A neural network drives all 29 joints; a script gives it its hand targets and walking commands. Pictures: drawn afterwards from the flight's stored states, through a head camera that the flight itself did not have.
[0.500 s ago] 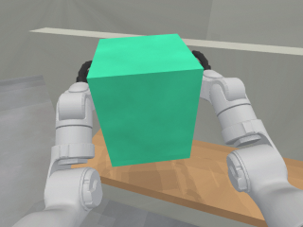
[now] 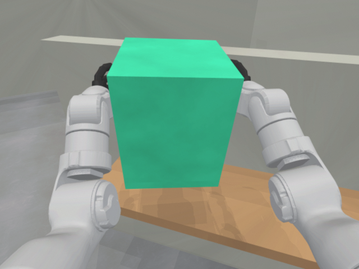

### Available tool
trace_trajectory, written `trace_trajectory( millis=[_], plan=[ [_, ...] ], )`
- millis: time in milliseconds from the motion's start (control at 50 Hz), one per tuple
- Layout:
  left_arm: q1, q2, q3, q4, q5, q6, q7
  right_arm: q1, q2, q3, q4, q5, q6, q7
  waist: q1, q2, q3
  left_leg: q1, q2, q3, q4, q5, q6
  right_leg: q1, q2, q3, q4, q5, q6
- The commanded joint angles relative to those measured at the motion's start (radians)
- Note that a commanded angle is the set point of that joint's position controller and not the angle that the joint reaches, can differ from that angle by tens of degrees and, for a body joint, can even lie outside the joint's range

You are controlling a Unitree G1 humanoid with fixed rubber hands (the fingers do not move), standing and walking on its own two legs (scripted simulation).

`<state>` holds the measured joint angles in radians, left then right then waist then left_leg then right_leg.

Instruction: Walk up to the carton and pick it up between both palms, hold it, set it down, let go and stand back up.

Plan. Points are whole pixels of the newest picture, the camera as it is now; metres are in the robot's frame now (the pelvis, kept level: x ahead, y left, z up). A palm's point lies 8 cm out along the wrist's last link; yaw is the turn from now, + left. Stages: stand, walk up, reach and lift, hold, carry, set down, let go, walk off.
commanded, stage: hold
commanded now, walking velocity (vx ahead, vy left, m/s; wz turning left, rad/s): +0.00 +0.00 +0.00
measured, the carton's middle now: (172, 112) +0.36 -0.01 +0.25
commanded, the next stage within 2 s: set down in 1.90 s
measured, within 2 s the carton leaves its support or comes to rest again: neither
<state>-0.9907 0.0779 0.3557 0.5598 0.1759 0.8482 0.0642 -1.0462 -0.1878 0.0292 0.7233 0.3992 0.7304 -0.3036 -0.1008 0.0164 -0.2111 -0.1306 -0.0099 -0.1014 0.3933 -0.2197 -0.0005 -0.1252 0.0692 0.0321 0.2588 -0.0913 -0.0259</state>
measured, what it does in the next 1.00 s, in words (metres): stands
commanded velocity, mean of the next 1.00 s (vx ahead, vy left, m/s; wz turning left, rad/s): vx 0.00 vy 0.00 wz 0.00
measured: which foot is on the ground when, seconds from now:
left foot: down 0.00-1.00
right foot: down 0.00-1.00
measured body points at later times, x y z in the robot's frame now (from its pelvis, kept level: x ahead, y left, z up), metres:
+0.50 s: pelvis +0.01 +0.00 +0.00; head -0.09 +0.01 +0.44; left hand +0.40 +0.13 +0.29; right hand +0.38 -0.17 +0.29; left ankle +0.00 +0.12 -0.75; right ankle +0.03 -0.10 -0.75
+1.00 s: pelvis -0.01 +0.00 +0.00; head -0.10 +0.02 +0.44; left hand +0.38 +0.14 +0.29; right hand +0.37 -0.16 +0.31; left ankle +0.00 +0.12 -0.75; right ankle +0.03 -0.10 -0.75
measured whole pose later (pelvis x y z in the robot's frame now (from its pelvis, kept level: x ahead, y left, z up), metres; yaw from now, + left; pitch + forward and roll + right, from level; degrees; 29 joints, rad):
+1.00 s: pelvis -0.01 +0.00 +0.00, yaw +1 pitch -2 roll -1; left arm -0.93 0.07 0.33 0.45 0.17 0.87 0.06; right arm -1.07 -0.16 -0.05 0.69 0.39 0.75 -0.32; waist -0.12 -0.01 -0.21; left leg -0.15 -0.02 -0.11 0.41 -0.22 0.00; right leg -0.15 0.07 0.03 0.29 -0.10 -0.03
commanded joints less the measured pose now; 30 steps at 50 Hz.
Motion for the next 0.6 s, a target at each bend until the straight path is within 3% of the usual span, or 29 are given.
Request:
trace_trajectory(
  millis=[0, 20, 40, 60, 80, 100, 120, 160, 200, 220, 240, 260, 280, 300, 320, 340, 400, 420, 460, 480, 500, 540, 560, 580],
  plan=[
    [-0.815, -0.63, -0.415, -0.249, -0.203, -0.088, -0.187, -0.896, 0.71, 0.175, -0.433, 0.199, -0.066, 0.127, -0.059, 0.051, -0.366, -0.031, -0.032, 0.019, -0.037, 0.182, -0.049, 0.267, -0.005, 0.021, 0.026, 0.246, 0.045],
    [-0.844, -0.621, -0.397, -0.247, -0.188, -0.092, -0.18, -0.941, 0.737, 0.2, -0.455, 0.218, -0.072, 0.135, -0.018, 0.044, -0.385, -0.015, -0.028, 0.023, -0.038, 0.198, -0.054, 0.262, 0.009, 0.005, 0.022, 0.232, 0.05],
    [-0.856, -0.638, -0.437, -0.288, -0.204, -0.092, -0.177, -0.895, 0.706, 0.147, -0.389, 0.185, -0.063, 0.136, -0.057, 0.098, -0.364, -0.04, -0.019, 0.017, -0.04, 0.165, -0.061, 0.251, 0.003, 0.013, 0.03, 0.202, 0.039],
    [-0.894, -0.631, -0.431, -0.281, -0.218, -0.099, -0.171, -0.917, 0.716, 0.154, -0.39, 0.183, -0.066, 0.147, -0.048, 0.074, -0.341, -0.058, -0.025, 0.019, -0.059, 0.123, -0.053, 0.235, -0.004, 0.007, 0.026, 0.155, 0.044],
    [-0.892, -0.652, -0.456, -0.303, -0.218, -0.099, -0.171, -0.921, 0.721, 0.14, -0.413, 0.173, -0.069, 0.148, -0.058, 0.1, -0.353, -0.059, -0.023, 0.014, -0.058, 0.11, -0.053, 0.226, -0.005, 0.011, 0.032, 0.141, 0.042],
    [-0.89, -0.634, -0.43, -0.278, -0.189, -0.091, -0.165, -0.917, 0.701, 0.14, -0.36, 0.178, -0.063, 0.156, -0.036, 0.119, -0.32, -0.065, -0.017, 0.014, -0.06, 0.122, -0.064, 0.214, 0.003, 0.005, 0.04, 0.126, 0.035],
    [-0.906, -0.679, -0.473, -0.35, -0.224, -0.1, -0.162, -0.928, 0.713, 0.159, -0.394, 0.19, -0.069, 0.164, -0.036, 0.133, -0.392, -0.06, -0.015, 0.013, -0.055, 0.129, -0.067, 0.272, 0.008, 0.004, 0.05, 0.153, 0.03],
    [-0.949, -0.647, -0.454, -0.324, -0.226, -0.103, -0.158, -0.898, 0.726, 0.139, -0.322, 0.174, -0.058, 0.17, -0.05, 0.097, -0.344, -0.077, -0.024, 0.012, -0.068, 0.093, -0.059, 0.23, 0.004, 0.006, 0.039, 0.128, 0.04],
    [-0.912, -0.635, -0.426, -0.291, -0.215, -0.099, -0.152, -0.912, 0.74, 0.164, -0.344, 0.186, -0.059, 0.174, -0.015, 0.094, -0.383, -0.083, -0.018, 0.007, -0.06, 0.11, -0.053, 0.252, 0.0, 0.017, 0.049, 0.148, 0.038],
    [-0.879, -0.628, -0.435, -0.275, -0.215, -0.092, -0.155, -0.863, 0.699, 0.122, -0.303, 0.171, -0.049, 0.168, -0.052, 0.092, -0.366, -0.08, -0.018, 0.011, -0.064, 0.11, -0.054, 0.241, -0.006, 0.021, 0.039, 0.159, 0.039],
    [-0.864, -0.63, -0.417, -0.304, -0.208, -0.091, -0.152, -0.883, 0.719, 0.171, -0.346, 0.189, -0.06, 0.171, -0.014, 0.07, -0.391, -0.068, -0.024, 0.007, -0.058, 0.162, -0.051, 0.279, 0.002, 0.019, 0.046, 0.205, 0.04],
    [-0.892, -0.618, -0.381, -0.299, -0.186, -0.098, -0.147, -0.867, 0.725, 0.18, -0.31, 0.194, -0.047, 0.177, 0.002, 0.054, -0.375, -0.05, -0.019, 0.009, -0.057, 0.175, -0.05, 0.272, 0.004, 0.018, 0.045, 0.204, 0.039],
    [-0.876, -0.599, -0.365, -0.301, -0.176, -0.094, -0.146, -0.815, 0.704, 0.158, -0.238, 0.195, -0.035, 0.175, -0.014, 0.051, -0.344, -0.035, -0.012, 0.003, -0.058, 0.181, -0.056, 0.253, 0.003, 0.016, 0.041, 0.199, 0.04],
    [-0.856, -0.597, -0.35, -0.265, -0.17, -0.082, -0.157, -0.797, 0.677, 0.142, -0.237, 0.182, -0.031, 0.17, -0.023, 0.052, -0.314, -0.051, -0.015, 0.009, -0.07, 0.148, -0.046, 0.265, 0.002, 0.016, 0.028, 0.183, 0.043],
    [-0.887, -0.609, -0.379, -0.301, -0.187, -0.096, -0.16, -0.832, 0.717, 0.167, -0.279, 0.189, -0.048, 0.176, 0.001, 0.051, -0.354, -0.05, -0.019, 0.019, -0.055, 0.155, -0.054, 0.279, -0.001, 0.023, 0.044, 0.192, 0.045],
    [-0.877, -0.608, -0.376, -0.263, -0.175, -0.083, -0.16, -0.834, 0.692, 0.151, -0.269, 0.188, -0.044, 0.172, -0.017, 0.057, -0.333, -0.039, -0.018, 0.019, -0.063, 0.164, -0.056, 0.251, 0.006, 0.009, 0.032, 0.184, 0.046],
    [-0.834, -0.561, -0.322, -0.238, -0.15, -0.084, -0.163, -0.838, 0.722, 0.201, -0.283, 0.206, -0.046, 0.166, 0.021, -0.015, -0.343, -0.048, -0.019, 0.02, -0.06, 0.189, -0.038, 0.28, 0.0, 0.012, 0.03, 0.229, 0.056],
    [-0.84, -0.592, -0.355, -0.233, -0.172, -0.088, -0.167, -0.886, 0.727, 0.197, -0.368, 0.191, -0.064, 0.162, 0.007, -0.014, -0.398, -0.044, -0.026, 0.02, -0.052, 0.195, -0.034, 0.298, 0.006, 0.018, 0.034, 0.256, 0.057],
    [-0.822, -0.58, -0.34, -0.207, -0.155, -0.081, -0.173, -0.874, 0.714, 0.196, -0.341, 0.198, -0.06, 0.152, 0.0, -0.004, -0.343, -0.021, -0.026, 0.022, -0.042, 0.247, -0.046, 0.277, 0.015, 0.004, 0.033, 0.296, 0.063],
    [-0.775, -0.585, -0.341, -0.273, -0.175, -0.086, -0.174, -0.876, 0.754, 0.254, -0.447, 0.22, -0.073, 0.144, 0.021, -0.044, -0.441, -0.006, -0.029, 0.023, -0.03, 0.297, -0.042, 0.356, 0.009, 0.016, 0.047, 0.394, 0.063],
    [-0.777, -0.566, -0.325, -0.262, -0.161, -0.079, -0.176, -0.856, 0.746, 0.265, -0.422, 0.233, -0.053, 0.139, 0.02, -0.06, -0.383, -0.023, -0.035, 0.027, -0.039, 0.27, -0.037, 0.348, 0.014, 0.026, 0.042, 0.392, 0.07],
    [-0.779, -0.575, -0.327, -0.293, -0.169, -0.086, -0.179, -0.879, 0.78, 0.282, -0.512, 0.232, -0.07, 0.126, 0.023, -0.074, -0.409, -0.025, -0.044, 0.029, -0.023, 0.297, -0.033, 0.385, 0.002, 0.038, 0.058, 0.456, 0.074],
    [-0.751, -0.583, -0.328, -0.256, -0.15, -0.068, -0.186, -0.873, 0.758, 0.267, -0.481, 0.233, -0.061, 0.118, 0.018, -0.049, -0.36, -0.026, -0.039, 0.028, -0.036, 0.273, -0.033, 0.367, 0.0, 0.033, 0.044, 0.431, 0.072],
    [-0.77, -0.553, -0.301, -0.252, -0.128, -0.066, -0.188, -0.88, 0.775, 0.279, -0.446, 0.228, -0.056, 0.121, 0.039, -0.079, -0.324, -0.029, -0.038, 0.04, -0.043, 0.262, -0.029, 0.352, 0.009, 0.024, 0.041, 0.397, 0.071]
  ],
)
